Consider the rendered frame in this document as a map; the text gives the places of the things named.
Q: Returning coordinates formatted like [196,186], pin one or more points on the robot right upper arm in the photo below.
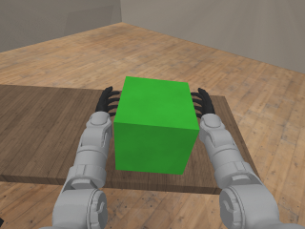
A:
[250,206]

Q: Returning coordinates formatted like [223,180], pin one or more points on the robot left forearm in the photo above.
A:
[88,170]

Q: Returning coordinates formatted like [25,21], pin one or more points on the table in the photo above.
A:
[41,127]

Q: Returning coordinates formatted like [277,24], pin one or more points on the robot right forearm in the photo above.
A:
[230,169]

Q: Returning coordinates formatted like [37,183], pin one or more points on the carton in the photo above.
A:
[155,126]

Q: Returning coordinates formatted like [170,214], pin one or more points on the left robot hand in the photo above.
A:
[104,101]

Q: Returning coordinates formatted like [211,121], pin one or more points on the right robot hand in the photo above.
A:
[205,102]

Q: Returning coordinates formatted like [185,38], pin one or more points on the robot left upper arm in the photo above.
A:
[80,209]

